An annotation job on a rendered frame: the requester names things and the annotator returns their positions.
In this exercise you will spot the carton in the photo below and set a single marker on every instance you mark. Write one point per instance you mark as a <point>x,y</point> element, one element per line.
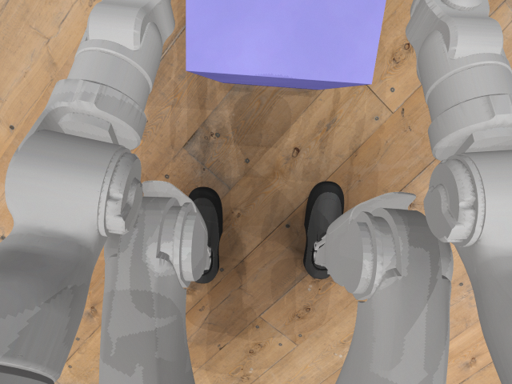
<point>304,44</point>

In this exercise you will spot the robot right foot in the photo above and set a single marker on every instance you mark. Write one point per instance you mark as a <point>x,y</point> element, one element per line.
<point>325,204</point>

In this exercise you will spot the robot left upper arm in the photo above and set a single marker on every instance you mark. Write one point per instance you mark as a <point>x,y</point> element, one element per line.
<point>67,194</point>

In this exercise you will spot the robot left forearm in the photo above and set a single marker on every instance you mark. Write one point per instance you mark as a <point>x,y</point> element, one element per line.
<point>106,91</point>

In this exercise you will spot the robot right upper arm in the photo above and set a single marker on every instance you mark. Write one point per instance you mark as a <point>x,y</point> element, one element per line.
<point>469,203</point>

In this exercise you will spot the robot right forearm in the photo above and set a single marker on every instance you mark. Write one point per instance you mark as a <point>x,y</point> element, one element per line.
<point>465,75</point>

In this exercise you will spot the right robot thigh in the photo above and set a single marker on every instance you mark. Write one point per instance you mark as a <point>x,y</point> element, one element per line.
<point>402,332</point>

